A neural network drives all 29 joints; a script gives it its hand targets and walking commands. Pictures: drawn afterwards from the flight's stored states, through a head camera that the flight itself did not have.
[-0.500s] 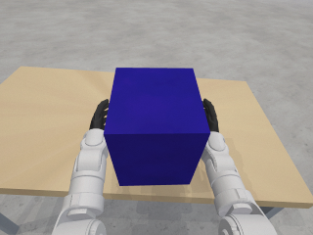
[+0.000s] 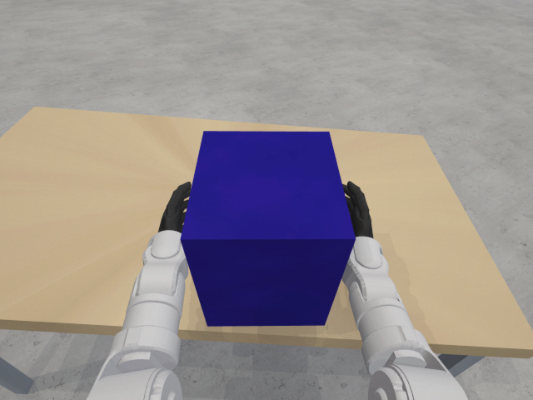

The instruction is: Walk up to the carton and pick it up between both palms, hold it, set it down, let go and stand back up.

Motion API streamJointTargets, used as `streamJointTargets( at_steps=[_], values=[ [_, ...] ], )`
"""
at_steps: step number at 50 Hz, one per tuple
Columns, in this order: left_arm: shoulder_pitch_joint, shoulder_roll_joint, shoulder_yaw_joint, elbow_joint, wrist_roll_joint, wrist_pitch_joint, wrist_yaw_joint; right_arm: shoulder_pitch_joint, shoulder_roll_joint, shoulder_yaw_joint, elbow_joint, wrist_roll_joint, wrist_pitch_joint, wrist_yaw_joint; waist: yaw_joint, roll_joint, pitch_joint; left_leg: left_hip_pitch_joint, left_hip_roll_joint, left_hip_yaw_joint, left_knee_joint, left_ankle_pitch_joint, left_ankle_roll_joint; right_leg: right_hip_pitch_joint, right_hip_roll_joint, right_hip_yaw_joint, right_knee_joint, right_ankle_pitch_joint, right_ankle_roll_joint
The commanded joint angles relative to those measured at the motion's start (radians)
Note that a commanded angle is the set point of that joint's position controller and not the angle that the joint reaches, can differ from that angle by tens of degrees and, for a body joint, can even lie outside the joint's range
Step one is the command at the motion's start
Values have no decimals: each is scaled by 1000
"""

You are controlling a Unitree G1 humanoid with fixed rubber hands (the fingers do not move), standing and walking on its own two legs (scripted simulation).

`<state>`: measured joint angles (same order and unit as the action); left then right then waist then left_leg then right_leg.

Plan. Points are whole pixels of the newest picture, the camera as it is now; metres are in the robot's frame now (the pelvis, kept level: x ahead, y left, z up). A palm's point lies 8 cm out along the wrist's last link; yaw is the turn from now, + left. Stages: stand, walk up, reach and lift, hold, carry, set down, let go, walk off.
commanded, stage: set down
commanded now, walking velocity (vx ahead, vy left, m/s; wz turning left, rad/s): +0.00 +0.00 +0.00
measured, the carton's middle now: (266, 232) +0.38 -0.01 +0.06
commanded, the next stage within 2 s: none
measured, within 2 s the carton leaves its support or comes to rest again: rests again in 1.34 s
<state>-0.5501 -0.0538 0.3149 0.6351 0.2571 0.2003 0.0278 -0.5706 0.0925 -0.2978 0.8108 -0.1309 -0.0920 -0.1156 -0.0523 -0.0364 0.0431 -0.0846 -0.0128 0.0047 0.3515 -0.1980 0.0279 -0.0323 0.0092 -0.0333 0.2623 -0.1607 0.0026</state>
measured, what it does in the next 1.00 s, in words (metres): stands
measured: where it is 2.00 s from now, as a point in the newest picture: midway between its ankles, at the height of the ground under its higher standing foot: outside the picture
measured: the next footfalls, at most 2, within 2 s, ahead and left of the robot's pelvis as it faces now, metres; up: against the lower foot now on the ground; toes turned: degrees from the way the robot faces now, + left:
none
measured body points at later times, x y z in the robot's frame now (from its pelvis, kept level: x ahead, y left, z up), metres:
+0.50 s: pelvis +0.01 +0.00 +0.00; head +0.01 +0.01 +0.45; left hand +0.39 +0.13 +0.05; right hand +0.37 -0.16 +0.06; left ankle +0.00 +0.10 -0.75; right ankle -0.01 -0.12 -0.75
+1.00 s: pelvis +0.00 +0.00 +0.00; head +0.02 +0.01 +0.45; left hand +0.38 +0.13 +0.03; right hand +0.36 -0.16 +0.04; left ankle +0.00 +0.09 -0.75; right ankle -0.01 -0.12 -0.75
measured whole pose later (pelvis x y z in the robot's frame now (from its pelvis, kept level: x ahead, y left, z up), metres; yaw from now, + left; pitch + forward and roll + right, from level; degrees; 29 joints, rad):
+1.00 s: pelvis +0.00 +0.00 +0.00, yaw -1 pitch +1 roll -1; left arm -0.54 -0.04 0.33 0.87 0.25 -0.06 0.05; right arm -0.53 0.11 -0.37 0.92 -0.22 -0.27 -0.11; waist -0.05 -0.01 -0.01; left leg -0.19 0.00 0.02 0.37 -0.20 0.03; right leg -0.14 0.01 -0.04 0.28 -0.16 0.00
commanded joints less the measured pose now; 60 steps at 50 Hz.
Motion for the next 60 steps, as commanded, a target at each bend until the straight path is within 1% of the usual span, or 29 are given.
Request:
streamJointTargets(
  at_steps=[1,3,4,5,6,7,8,10,12,14,17,21,23,27,31,34,39,41,43,46,49,51,53,54,55,56,57,59,60],
  values=[
    [-812,-572,-436,-206,-53,-137,-124,-645,526,368,-155,-34,-75,127,-25,96,-616,146,12,40,-1,428,-107,136,16,-53,44,412,21],
    [-795,-583,-430,-169,-51,-139,-125,-657,525,370,-164,-33,-82,126,-22,75,-598,135,13,43,-8,415,-102,139,16,-55,40,408,23],
    [-767,-578,-424,-147,-42,-138,-124,-633,520,356,-149,-38,-81,126,-26,88,-573,138,16,39,-6,426,-106,127,17,-56,40,400,19],
    [-801,-578,-434,-168,-54,-149,-125,-633,523,353,-137,-46,-83,127,-33,88,-603,148,17,39,-3,422,-107,125,17,-58,39,394,17],
    [-799,-576,-420,-157,-45,-153,-126,-626,533,359,-131,-54,-85,127,-26,71,-582,123,16,41,-10,407,-99,142,13,-54,42,412,21],
    [-787,-571,-412,-153,-42,-160,-128,-628,546,362,-133,-44,-86,127,-16,82,-577,118,13,44,-11,404,-101,143,11,-49,43,417,22],
    [-798,-592,-429,-162,-57,-166,-124,-638,544,373,-153,-44,-95,126,-25,78,-616,140,16,39,-1,438,-103,137,18,-54,49,438,21],
    [-764,-569,-393,-139,-34,-175,-124,-619,559,388,-141,-42,-92,130,2,54,-592,112,11,45,-5,419,-92,164,11,-39,53,460,25],
    [-755,-569,-387,-127,-25,-174,-128,-608,549,387,-132,-53,-97,128,3,58,-588,86,12,47,-15,405,-92,178,10,-44,60,466,26],
    [-753,-582,-409,-141,-38,-184,-128,-592,559,393,-137,-50,-104,126,-15,63,-597,98,12,40,-7,431,-98,178,11,-45,63,490,26],
    [-740,-579,-403,-154,-24,-196,-123,-560,575,413,-118,-44,-113,127,-1,69,-605,97,13,45,4,457,-100,178,12,-38,74,527,26],
    [-736,-564,-390,-129,-26,-218,-125,-577,590,423,-140,-50,-123,128,8,50,-608,28,5,46,-15,395,-85,220,0,-24,82,552,32],
    [-743,-567,-398,-141,-19,-229,-123,-570,584,419,-125,-52,-130,129,4,73,-612,33,9,43,-14,404,-91,205,-1,-30,87,550,33],
    [-752,-580,-425,-138,-29,-261,-117,-554,597,425,-120,-67,-153,127,-8,72,-649,41,11,41,-3,428,-97,196,6,-34,92,561,29],
    [-736,-573,-397,-68,-16,-272,-121,-542,600,399,-94,-86,-159,128,-9,59,-605,18,13,38,-12,374,-87,178,2,-28,81,509,26],
    [-761,-588,-418,-95,-27,-299,-120,-533,600,386,-68,-98,-177,128,-22,79,-656,51,18,40,-2,413,-98,159,7,-38,79,512,21],
    [-768,-581,-406,-45,-17,-331,-110,-545,590,351,-22,-125,-200,135,-18,89,-636,70,28,35,8,440,-107,103,13,-47,66,449,9],
    [-747,-572,-383,-15,-3,-336,-113,-530,593,343,-6,-125,-200,137,-6,88,-585,53,24,41,-3,408,-100,108,10,-41,61,426,8],
    [-746,-561,-356,23,8,-342,-116,-527,578,310,35,-147,-201,137,-12,82,-559,17,23,43,-10,370,-96,114,5,-38,59,402,8],
    [-756,-578,-364,21,1,-367,-111,-553,593,315,12,-149,-227,143,3,83,-617,32,26,51,-11,388,-97,114,8,-47,57,409,8],
    [-770,-581,-380,32,-14,-403,-101,-563,606,318,5,-157,-247,147,2,94,-675,34,27,48,7,422,-103,98,11,-45,62,421,1],
    [-773,-568,-354,49,-4,-425,-101,-558,624,332,12,-164,-253,148,17,69,-671,3,23,58,2,398,-95,126,5,-35,72,444,6],
    [-783,-545,-333,76,5,-432,-106,-546,614,309,44,-175,-245,147,10,72,-614,-42,20,59,-16,326,-85,142,-5,-24,71,412,10],
    [-790,-561,-346,67,2,-440,-104,-545,615,297,52,-184,-249,147,1,77,-630,-30,24,54,-16,336,-92,126,-2,-31,70,403,9],
    [-798,-554,-333,78,8,-448,-103,-546,617,290,62,-189,-249,148,12,85,-638,-29,24,56,-16,330,-90,117,-3,-33,68,381,7],
    [-786,-552,-331,91,9,-451,-103,-536,615,285,72,-198,-252,146,0,80,-624,-24,22,57,-12,341,-90,111,-1,-33,69,399,5],
    [-779,-569,-346,98,4,-461,-101,-545,621,297,57,-193,-263,148,7,85,-662,-11,25,55,-1,371,-90,107,4,-33,73,409,2],
    [-785,-560,-344,95,-3,-477,-100,-532,619,301,63,-202,-270,143,-4,77,-679,-20,24,50,5,386,-95,117,2,-34,81,452,9],
    [-777,-554,-327,115,11,-483,-99,-522,621,279,98,-206,-268,145,2,84,-667,-37,23,50,7,376,-94,116,-2,-26,82,438,4]
  ],
)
